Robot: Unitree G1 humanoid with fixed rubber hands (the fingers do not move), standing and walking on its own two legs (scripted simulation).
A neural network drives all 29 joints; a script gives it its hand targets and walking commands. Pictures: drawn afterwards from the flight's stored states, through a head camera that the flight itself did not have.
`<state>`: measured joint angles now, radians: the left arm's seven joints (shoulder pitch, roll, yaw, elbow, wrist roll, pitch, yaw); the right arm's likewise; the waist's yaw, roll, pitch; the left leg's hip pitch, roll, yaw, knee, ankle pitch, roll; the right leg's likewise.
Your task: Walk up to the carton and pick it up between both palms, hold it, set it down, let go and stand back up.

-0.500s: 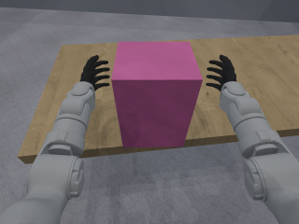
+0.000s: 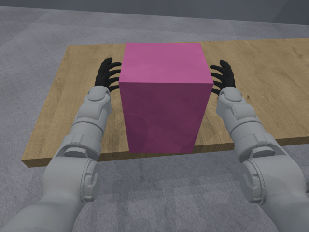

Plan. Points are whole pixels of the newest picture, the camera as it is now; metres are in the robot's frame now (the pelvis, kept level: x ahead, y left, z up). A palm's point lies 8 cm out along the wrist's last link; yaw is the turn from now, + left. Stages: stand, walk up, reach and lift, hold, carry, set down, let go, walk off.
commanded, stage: reach and lift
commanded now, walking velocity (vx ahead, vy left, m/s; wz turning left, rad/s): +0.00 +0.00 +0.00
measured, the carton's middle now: (162, 102) +0.45 +0.01 +0.10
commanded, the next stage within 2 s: none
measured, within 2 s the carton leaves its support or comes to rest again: neither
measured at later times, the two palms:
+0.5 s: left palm (106, 78) +0.46 +0.15 +0.17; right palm (220, 80) +0.45 -0.14 +0.18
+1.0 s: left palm (107, 76) +0.46 +0.15 +0.18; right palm (220, 78) +0.45 -0.14 +0.19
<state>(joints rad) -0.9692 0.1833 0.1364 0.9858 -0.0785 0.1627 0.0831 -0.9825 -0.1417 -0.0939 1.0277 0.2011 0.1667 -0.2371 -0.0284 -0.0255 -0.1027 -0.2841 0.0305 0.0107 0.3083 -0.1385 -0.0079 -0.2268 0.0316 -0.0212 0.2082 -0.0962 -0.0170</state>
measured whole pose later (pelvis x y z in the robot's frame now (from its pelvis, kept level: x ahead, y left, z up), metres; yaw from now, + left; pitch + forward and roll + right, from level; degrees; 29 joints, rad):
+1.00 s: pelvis -0.01 +0.00 +0.00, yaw -1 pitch +10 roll -1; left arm -1.13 0.18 0.19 1.12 -0.05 0.12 0.13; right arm -1.13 -0.11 -0.16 1.10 0.14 0.15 -0.24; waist -0.02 -0.03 -0.13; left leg -0.34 0.03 0.03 0.27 -0.10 -0.01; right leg -0.29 0.03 -0.01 0.16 -0.05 -0.02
